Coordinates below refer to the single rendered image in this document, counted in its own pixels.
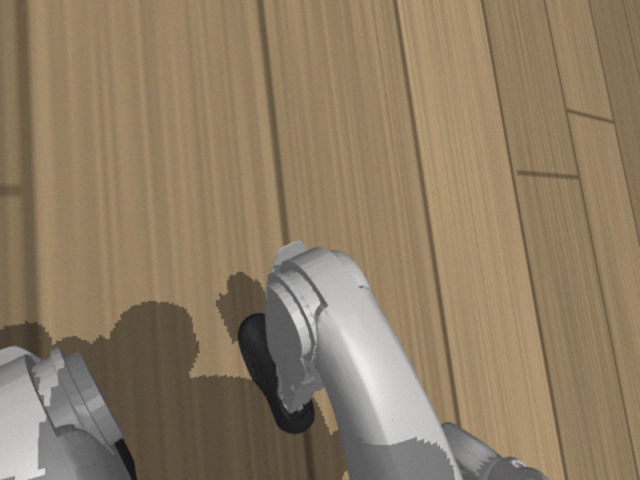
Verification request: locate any left robot foot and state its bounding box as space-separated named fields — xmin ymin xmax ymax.
xmin=114 ymin=438 xmax=137 ymax=480

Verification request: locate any right robot foot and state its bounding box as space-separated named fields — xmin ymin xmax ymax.
xmin=238 ymin=313 xmax=315 ymax=434

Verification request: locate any right robot hand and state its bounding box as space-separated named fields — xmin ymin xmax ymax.
xmin=440 ymin=422 xmax=503 ymax=480

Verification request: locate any right robot arm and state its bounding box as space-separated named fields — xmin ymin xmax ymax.
xmin=487 ymin=457 xmax=549 ymax=480

